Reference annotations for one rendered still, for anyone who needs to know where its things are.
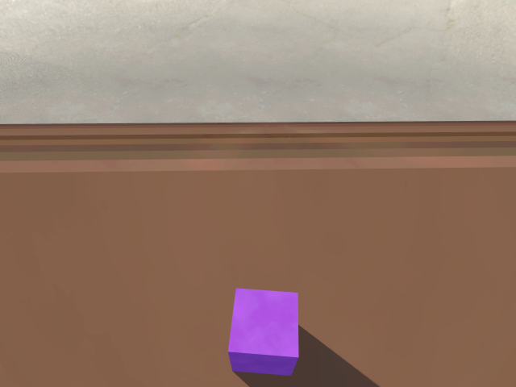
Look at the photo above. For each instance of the carton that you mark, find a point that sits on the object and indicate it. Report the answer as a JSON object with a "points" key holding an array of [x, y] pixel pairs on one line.
{"points": [[264, 332]]}

